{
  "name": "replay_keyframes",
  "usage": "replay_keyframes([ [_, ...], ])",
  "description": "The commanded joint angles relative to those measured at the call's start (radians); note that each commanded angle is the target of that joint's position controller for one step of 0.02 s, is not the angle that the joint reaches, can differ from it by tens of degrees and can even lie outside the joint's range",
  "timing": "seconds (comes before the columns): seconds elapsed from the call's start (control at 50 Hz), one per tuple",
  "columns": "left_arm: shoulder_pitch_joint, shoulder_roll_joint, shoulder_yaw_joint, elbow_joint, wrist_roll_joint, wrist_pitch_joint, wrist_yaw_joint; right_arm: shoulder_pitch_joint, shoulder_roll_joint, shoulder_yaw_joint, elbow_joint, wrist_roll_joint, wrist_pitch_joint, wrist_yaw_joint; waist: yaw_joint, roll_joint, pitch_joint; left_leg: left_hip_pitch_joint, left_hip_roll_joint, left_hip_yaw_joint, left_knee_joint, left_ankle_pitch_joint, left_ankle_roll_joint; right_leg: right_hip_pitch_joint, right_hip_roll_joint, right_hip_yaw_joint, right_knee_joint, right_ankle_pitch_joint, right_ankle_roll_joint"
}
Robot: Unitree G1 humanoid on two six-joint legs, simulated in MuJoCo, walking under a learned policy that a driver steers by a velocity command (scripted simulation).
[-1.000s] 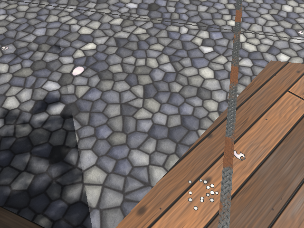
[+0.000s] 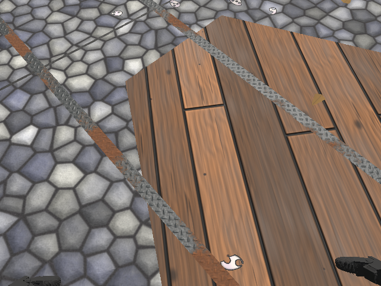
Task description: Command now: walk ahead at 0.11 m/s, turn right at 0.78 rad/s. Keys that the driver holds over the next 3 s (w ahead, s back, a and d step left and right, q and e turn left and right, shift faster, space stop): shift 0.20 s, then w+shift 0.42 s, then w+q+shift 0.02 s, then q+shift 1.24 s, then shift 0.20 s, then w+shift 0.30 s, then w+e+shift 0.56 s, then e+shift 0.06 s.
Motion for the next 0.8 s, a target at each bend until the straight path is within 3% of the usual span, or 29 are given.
replay_keyframes([
  [0.02, -0.045, 0.143, 0.046, -0.082, 0.008, 0.001, 0.037, 0.138, -0.103, -0.035, -0.007, -0.003, 0.014, -0.004, -0.053, -0.004, -0.269, 0.064, -0.012, 0.045, -0.181, 0.102, -0.033, 0.134, -0.237, 0.246, -0.066, 0.568, -0.168],
  [0.08, -0.031, 0.127, 0.039, -0.069, 0.007, 0.023, 0.052, 0.105, -0.079, -0.025, -0.016, 0.007, 0.029, -0.001, -0.028, -0.055, -0.319, 0.153, -0.020, 0.059, -0.284, 0.223, -0.038, 0.093, -0.216, 0.233, -0.045, 0.442, -0.121],
  [0.16, -0.024, 0.083, 0.020, -0.057, 0.011, 0.025, 0.039, 0.044, -0.085, -0.028, -0.050, 0.006, 0.033, 0.004, -0.003, -0.135, -0.266, 0.194, -0.016, 0.057, -0.424, 0.235, -0.007, 0.095, -0.223, 0.300, -0.013, 0.191, -0.086],
  [0.2, -0.037, 0.055, 0.008, -0.054, 0.007, 0.020, 0.036, 0.079, -0.078, -0.034, -0.046, -0.001, 0.018, 0.011, -0.038, -0.149, -0.241, 0.309, -0.011, 0.072, -0.647, 0.376, 0.036, 0.086, -0.199, 0.317, 0.040, 0.070, -0.037],
  [0.22, 0.024, -0.006, -0.011, -0.037, 0.020, 0.015, 0.035, 0.100, -0.086, -0.034, -0.049, -0.021, 0.014, 0.014, -0.032, -0.092, -0.260, 0.405, 0.071, -0.002, -0.718, 0.395, 0.067, 0.042, -0.148, 0.276, 0.110, -0.194, 0.024],
  [0.24, 0.142, -0.054, -0.026, -0.021, 0.034, 0.009, 0.031, 0.126, -0.145, -0.044, -0.057, -0.038, 0.017, 0.014, 0.027, 0.131, -0.263, 0.478, 0.247, -0.218, -0.775, 0.278, 0.160, -0.074, -0.008, 0.142, 0.340, -0.548, 0.089],
  [0.26, 0.116, 0.011, -0.010, -0.054, -0.002, -0.010, 0.024, 0.222, -0.228, -0.075, -0.013, -0.038, 0.015, 0.020, -0.006, 0.324, -0.203, 0.458, 0.360, -0.563, -0.963, -0.274, 0.312, -0.276, -0.019, 0.075, 0.510, -0.570, 0.103],
  [0.28, 0.052, 0.096, 0.014, -0.049, -0.022, -0.025, 0.025, 0.216, -0.210, -0.077, -0.024, -0.012, 0.006, 0.018, -0.036, 0.253, -0.109, 0.433, 0.361, -0.605, -0.996, -0.467, 0.324, -0.373, -0.084, 0.077, 0.616, -0.468, 0.107],
  [0.3, 0.018, 0.119, 0.024, -0.043, -0.013, -0.031, 0.023, 0.200, -0.186, -0.071, -0.021, 0.004, 0.003, 0.008, -0.034, 0.185, -0.073, 0.414, 0.335, -0.525, -0.975, -0.405, 0.290, -0.400, -0.115, 0.048, 0.644, -0.383, 0.109],
  [0.32, 0.022, 0.098, 0.020, -0.028, 0.005, -0.036, 0.019, 0.213, -0.165, -0.064, -0.022, 0.011, -0.002, 0.002, -0.037, 0.144, -0.086, 0.423, 0.297, -0.452, -0.964, -0.343, 0.265, -0.397, -0.142, 0.019, 0.662, -0.326, 0.114],
  [0.36, 0.015, 0.037, 0.006, -0.024, 0.016, -0.057, 0.009, 0.249, -0.151, -0.058, -0.004, 0.013, -0.010, -0.005, -0.045, 0.127, -0.093, 0.410, 0.244, -0.351, -0.981, -0.242, 0.241, -0.366, -0.174, -0.026, 0.649, -0.215, 0.110],
  [0.4, -0.001, 0.003, -0.002, -0.018, 0.009, -0.074, 0.011, 0.296, -0.129, -0.053, 0.011, 0.013, -0.019, -0.003, -0.063, 0.135, -0.106, 0.413, 0.205, -0.269, -0.990, -0.157, 0.237, -0.341, -0.183, -0.065, 0.614, -0.148, 0.111],
  [0.42, -0.018, -0.001, -0.017, -0.017, 0.107, -0.049, -0.030, 0.334, -0.141, -0.057, 0.045, -0.028, 0.002, 0.019, -0.064, 0.071, -0.107, 0.361, 0.158, -0.208, -1.002, -0.138, 0.224, -0.284, -0.163, -0.095, 0.582, -0.145, 0.114],
  [0.46, -0.027, -0.012, -0.022, -0.020, 0.076, -0.036, -0.060, 0.336, -0.151, -0.066, 0.046, -0.018, 0.011, 0.036, -0.070, 0.174, -0.093, 0.355, 0.145, -0.158, -1.023, -0.093, 0.229, -0.241, -0.164, -0.122, 0.453, -0.150, 0.124],
  [0.5, -0.052, -0.005, -0.025, -0.018, 0.053, -0.039, -0.063, 0.343, -0.157, -0.070, 0.048, -0.011, 0.009, 0.043, -0.082, 0.200, -0.090, 0.351, 0.156, -0.136, -1.031, -0.061, 0.231, -0.172, -0.167, -0.135, 0.309, -0.143, 0.130],
  [0.58, -0.069, 0.011, -0.031, -0.020, 0.047, -0.054, -0.044, 0.367, -0.185, -0.079, 0.062, -0.010, 0.013, 0.042, -0.085, 0.180, -0.063, 0.297, 0.205, -0.128, -1.004, -0.069, 0.248, 0.020, -0.151, -0.176, 0.077, -0.229, 0.097],
  [0.62, 0.022, 0.009, -0.032, 0.009, 0.049, -0.072, -0.026, 0.357, -0.174, -0.074, 0.072, -0.003, 0.017, 0.039, -0.023, 0.114, -0.056, 0.200, 0.194, -0.095, -0.919, -0.048, 0.243, 0.228, -0.135, -0.191, -0.049, -0.160, 0.059],
  [0.64, 0.173, 0.036, -0.020, 0.058, 0.052, -0.089, -0.013, 0.345, -0.129, -0.061, 0.066, -0.007, 0.011, 0.037, 0.050, 0.040, -0.105, 0.059, 0.140, -0.060, -0.761, 0.045, 0.224, 0.481, -0.155, -0.133, -0.059, -0.184, 0.045],
  [0.66, 0.384, 0.121, 0.001, 0.093, 0.075, -0.105, 0.003, 0.320, -0.031, -0.030, 0.037, -0.014, -0.002, 0.039, 0.156, -0.161, -0.235, -0.063, 0.020, 0.057, -0.383, 0.062, 0.188, 0.702, -0.394, 0.165, -0.183, -0.498, 0.029],
  [0.68, 0.432, 0.238, 0.029, 0.108, 0.084, -0.105, 0.013, 0.301, -0.001, -0.022, -0.010, 0.004, -0.017, 0.031, 0.147, -0.312, -0.221, -0.312, -0.093, 0.098, -0.143, -0.043, 0.174, 0.725, -0.596, 0.555, -0.331, -0.706, -0.031],
  [0.7, 0.385, 0.165, 0.013, 0.108, 0.082, -0.108, 0.020, 0.285, -0.081, -0.041, 0.013, -0.020, -0.009, 0.022, 0.111, -0.121, -0.131, -0.327, -0.029, 0.016, -0.029, 0.019, 0.185, 0.620, -0.597, 0.499, -0.301, -0.565, -0.049],
  [0.72, 0.300, 0.084, -0.013, 0.100, 0.073, -0.113, 0.017, 0.291, -0.087, -0.046, 0.037, -0.017, -0.004, 0.031, 0.059, -0.068, -0.083, -0.276, 0.006, 0.006, -0.028, 0.095, 0.176, 0.541, -0.533, 0.333, -0.275, -0.320, -0.029],
  [0.74, 0.258, 0.038, -0.012, 0.087, -0.004, -0.132, 0.019, 0.277, -0.099, -0.052, 0.025, 0.071, -0.022, 0.019, 0.063, -0.114, -0.069, -0.326, 0.045, -0.039, 0.005, 0.170, 0.149, 0.586, -0.471, 0.199, -0.245, -0.056, -0.041],
  [0.76, 0.204, 0.020, -0.019, 0.095, -0.001, -0.131, 0.019, 0.265, -0.109, -0.056, 0.029, 0.067, -0.024, 0.016, 0.039, -0.133, -0.075, -0.324, 0.053, -0.029, -0.008, 0.212, 0.131, 0.578, -0.441, 0.086, -0.219, 0.204, -0.018],
  [0.78, 0.159, 0.004, -0.023, 0.085, 0.016, -0.127, 0.023, 0.270, -0.110, -0.063, 0.028, 0.053, -0.014, 0.019, 0.008, -0.148, -0.078, -0.279, 0.059, 0.000, 0.000, 0.232, 0.111, 0.526, -0.420, -0.004, -0.208, 0.399, 0.004],
  [0.8, 0.132, 0.004, -0.021, 0.082, 0.025, -0.125, 0.029, 0.269, -0.088, -0.059, 0.020, 0.044, 0.000, 0.024, -0.010, -0.139, -0.079, -0.248, 0.057, 0.039, 0.011, 0.257, 0.089, 0.470, -0.417, -0.064, -0.209, 0.504, 0.016],
])
Next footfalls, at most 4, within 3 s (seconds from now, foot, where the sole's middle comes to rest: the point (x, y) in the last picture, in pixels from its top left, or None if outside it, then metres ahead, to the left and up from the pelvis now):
0.22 left None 0.18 0.18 -0.77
0.64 right None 0.24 -0.08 -0.77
1.04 left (189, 236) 0.56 0.06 -0.77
1.48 right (236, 207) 0.67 -0.11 -0.77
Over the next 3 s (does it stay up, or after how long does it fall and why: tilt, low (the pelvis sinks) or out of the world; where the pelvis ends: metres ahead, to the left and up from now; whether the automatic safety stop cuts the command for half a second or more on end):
stays up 0.76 0.32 0.00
